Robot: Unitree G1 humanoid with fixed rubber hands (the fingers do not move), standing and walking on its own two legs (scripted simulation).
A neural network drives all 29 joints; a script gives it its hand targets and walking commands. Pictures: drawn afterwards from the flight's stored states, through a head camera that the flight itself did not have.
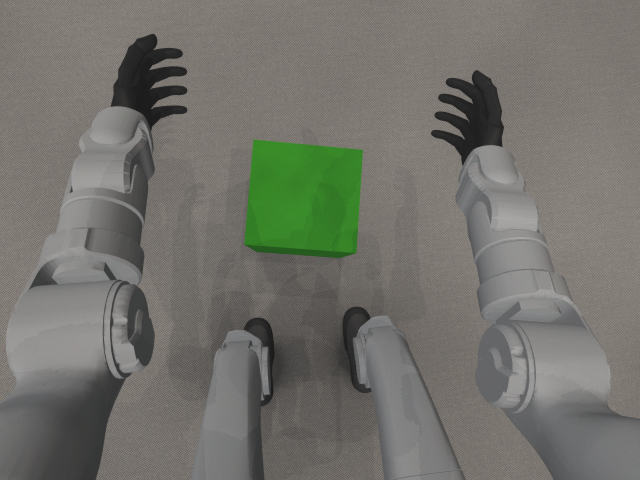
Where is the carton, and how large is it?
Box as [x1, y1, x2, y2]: [244, 140, 362, 257]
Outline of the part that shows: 253,140 244,244 256,251 341,257 356,252 362,150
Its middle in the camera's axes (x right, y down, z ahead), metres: -0.04 -0.08 +0.86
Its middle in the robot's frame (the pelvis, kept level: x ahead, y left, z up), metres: +0.48 -0.02 -0.51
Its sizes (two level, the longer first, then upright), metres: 0.210 0.200 0.250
